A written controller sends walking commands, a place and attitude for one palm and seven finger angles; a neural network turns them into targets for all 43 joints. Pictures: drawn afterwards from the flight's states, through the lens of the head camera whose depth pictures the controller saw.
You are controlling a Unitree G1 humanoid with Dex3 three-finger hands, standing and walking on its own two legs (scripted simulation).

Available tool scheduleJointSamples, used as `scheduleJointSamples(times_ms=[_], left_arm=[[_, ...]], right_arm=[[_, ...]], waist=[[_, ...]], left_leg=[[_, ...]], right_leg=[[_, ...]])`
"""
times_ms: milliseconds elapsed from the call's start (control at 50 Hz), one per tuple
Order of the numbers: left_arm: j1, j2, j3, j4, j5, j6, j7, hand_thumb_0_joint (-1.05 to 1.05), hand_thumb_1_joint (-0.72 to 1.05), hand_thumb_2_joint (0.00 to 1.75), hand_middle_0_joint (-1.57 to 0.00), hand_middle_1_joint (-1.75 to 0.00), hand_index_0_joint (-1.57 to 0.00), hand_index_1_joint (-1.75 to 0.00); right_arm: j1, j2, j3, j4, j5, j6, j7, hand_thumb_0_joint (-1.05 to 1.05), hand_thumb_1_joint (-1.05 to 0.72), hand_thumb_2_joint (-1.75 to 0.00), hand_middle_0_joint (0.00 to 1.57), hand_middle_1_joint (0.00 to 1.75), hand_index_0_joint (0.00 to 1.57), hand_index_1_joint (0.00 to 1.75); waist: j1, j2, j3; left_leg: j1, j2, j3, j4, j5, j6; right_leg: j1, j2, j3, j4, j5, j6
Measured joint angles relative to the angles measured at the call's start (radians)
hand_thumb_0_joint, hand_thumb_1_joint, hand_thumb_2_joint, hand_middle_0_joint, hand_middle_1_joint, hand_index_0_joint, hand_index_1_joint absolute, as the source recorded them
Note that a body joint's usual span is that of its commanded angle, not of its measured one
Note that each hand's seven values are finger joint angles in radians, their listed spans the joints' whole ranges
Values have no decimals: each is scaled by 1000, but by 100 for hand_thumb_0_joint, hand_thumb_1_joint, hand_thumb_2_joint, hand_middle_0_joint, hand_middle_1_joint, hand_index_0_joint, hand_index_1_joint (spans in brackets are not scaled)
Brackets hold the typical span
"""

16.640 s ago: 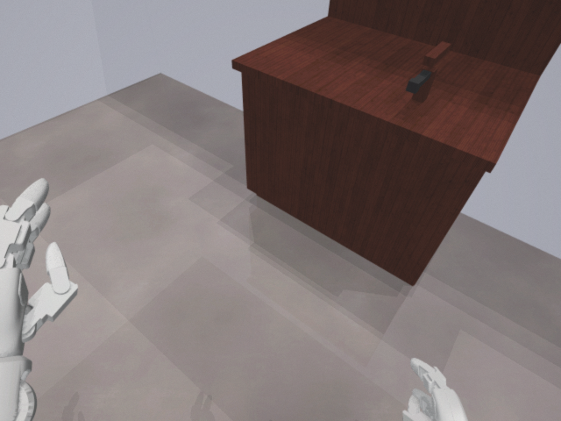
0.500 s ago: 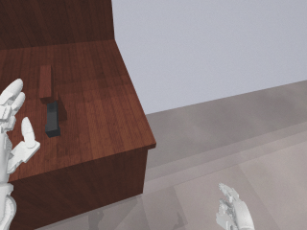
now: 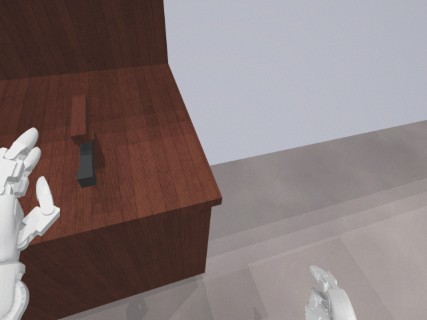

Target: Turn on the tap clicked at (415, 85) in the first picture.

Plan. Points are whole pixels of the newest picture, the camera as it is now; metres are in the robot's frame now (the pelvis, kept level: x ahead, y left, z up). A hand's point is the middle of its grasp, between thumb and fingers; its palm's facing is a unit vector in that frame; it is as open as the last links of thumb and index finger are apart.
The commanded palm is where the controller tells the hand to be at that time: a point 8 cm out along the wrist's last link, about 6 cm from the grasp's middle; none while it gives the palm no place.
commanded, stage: look again from close up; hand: left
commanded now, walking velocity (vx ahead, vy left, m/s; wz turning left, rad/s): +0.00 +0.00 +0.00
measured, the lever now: (87, 177) +0.35 +0.29 +0.05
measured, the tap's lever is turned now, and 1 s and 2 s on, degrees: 0 0 0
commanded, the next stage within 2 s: come to a stop and stand still in 0.14 s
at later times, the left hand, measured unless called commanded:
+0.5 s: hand (64, 206) +0.22 +0.24 +0.16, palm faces +0.34 -0.86 -0.38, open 7.4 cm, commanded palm +0.16 +0.27 +0.17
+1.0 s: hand (61, 206) +0.22 +0.24 +0.16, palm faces +0.37 -0.87 -0.34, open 7.4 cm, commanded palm +0.16 +0.28 +0.17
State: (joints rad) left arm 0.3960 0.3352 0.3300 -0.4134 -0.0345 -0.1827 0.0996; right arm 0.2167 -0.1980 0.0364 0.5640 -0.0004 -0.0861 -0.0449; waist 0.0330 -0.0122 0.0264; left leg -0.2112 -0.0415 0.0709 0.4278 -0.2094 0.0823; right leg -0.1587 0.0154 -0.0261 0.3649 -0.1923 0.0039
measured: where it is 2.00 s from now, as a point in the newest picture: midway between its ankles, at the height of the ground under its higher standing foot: outside the picture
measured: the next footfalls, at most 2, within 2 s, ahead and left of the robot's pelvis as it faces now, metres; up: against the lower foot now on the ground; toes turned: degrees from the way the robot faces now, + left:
none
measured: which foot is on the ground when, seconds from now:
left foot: down 0.00-1.00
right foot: down 0.00-1.00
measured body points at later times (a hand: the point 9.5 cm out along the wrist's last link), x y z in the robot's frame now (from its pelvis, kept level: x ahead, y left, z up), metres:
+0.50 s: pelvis -0.01 +0.00 +0.00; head +0.02 +0.01 +0.45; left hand +0.20 +0.28 +0.18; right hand +0.17 -0.23 -0.07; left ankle +0.02 +0.06 -0.74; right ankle +0.00 -0.13 -0.74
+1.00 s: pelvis +0.00 +0.00 +0.00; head +0.02 +0.02 +0.45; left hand +0.20 +0.29 +0.17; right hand +0.19 -0.22 -0.06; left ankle +0.02 +0.06 -0.74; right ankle +0.00 -0.13 -0.74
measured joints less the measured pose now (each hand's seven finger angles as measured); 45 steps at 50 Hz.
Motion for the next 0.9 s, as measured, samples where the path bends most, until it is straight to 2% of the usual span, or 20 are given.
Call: scheduleJointSamples(times_ms=[140,280,300,320,360,420,500,560,640,720,820,900], left_arm=[[8,11,7,-6,1,-10,0,2,89,90,-21,-30,-21,-30],[25,15,8,-11,-4,-12,-2,2,89,90,-21,-30,-21,-30],[-24,46,23,-4,41,-6,-23,2,89,90,-21,-30,-21,-30],[-100,94,48,37,58,-34,-42,2,89,90,-21,-30,-21,-31],[-202,143,100,117,34,-72,-46,2,89,90,-21,-30,-21,-31],[-167,105,125,90,-12,-70,-25,2,89,90,-21,-30,-21,-30],[5,35,33,-15,-12,-78,-27,2,90,90,-20,-30,-20,-30],[63,31,-13,-29,-6,-81,-38,2,90,90,-20,-30,-20,-30],[21,52,10,-1,-6,-72,-29,2,89,90,-21,-30,-21,-31],[-35,36,40,1,-10,-68,-7,2,89,90,-21,-30,-21,-31],[-37,5,16,-21,-4,-66,2,2,89,90,-20,-30,-20,-30],[-14,9,0,-20,0,-51,-6,2,90,90,-20,-30,-20,-30]], right_arm=[[12,-3,-6,5,1,-5,0,2,-91,-90,21,30,20,30],[9,-8,-13,12,4,-3,-1,2,-91,-90,21,30,20,30],[21,-9,-19,3,-6,-16,-1,2,-91,-90,21,30,20,30],[24,-7,-17,8,-8,-31,1,2,-91,-90,20,30,20,30],[7,-5,-8,23,-3,-45,20,2,-91,-90,20,30,20,30],[-10,-8,-12,11,8,-62,53,2,-91,-90,21,30,20,30],[0,-10,-20,-3,10,-72,56,2,-91,-90,21,30,20,30],[17,-4,-20,3,10,-68,36,2,-91,-90,21,30,20,30],[27,1,-12,18,8,-65,14,2,-91,-90,20,30,20,30],[17,2,-3,27,6,-72,16,2,-91,-90,20,30,20,30],[-3,7,2,19,2,-68,25,2,-91,-90,21,30,20,30],[-18,12,5,5,0,-53,22,2,-91,-90,21,30,20,30]], waist=[[-13,5,3],[-15,10,4],[-2,10,9],[11,-1,14],[24,-15,25],[5,-9,28],[-20,-1,9],[-20,-11,-1],[-2,-29,4],[8,-33,6],[2,-30,-4],[-10,-25,-6]], left_leg=[[0,0,-3,-9,9,-2],[4,0,-5,-11,8,-5],[-14,4,-12,7,4,-6],[-36,4,-19,22,3,-6],[-54,7,-18,31,7,-8],[-56,10,0,33,5,-8],[-49,6,14,38,-8,-1],[-41,2,9,40,-15,0],[-32,-1,-3,41,-16,-1],[-23,-1,-8,38,-16,-3],[-15,2,-6,28,-16,-4],[-11,3,-5,23,-15,-4]], right_leg=[[0,0,-3,-5,5,-3],[2,1,-4,-3,0,-5],[-8,4,-12,3,-1,-5],[-28,4,-21,19,-5,-8],[-52,7,-21,37,-6,-15],[-67,7,-2,54,-8,-14],[-66,4,12,67,-21,-6],[-57,0,8,71,-31,-5],[-45,-3,-5,73,-37,-7],[-31,-2,-9,61,-34,-8],[-19,1,-6,40,-26,-6],[-12,2,-4,28,-21,-5]])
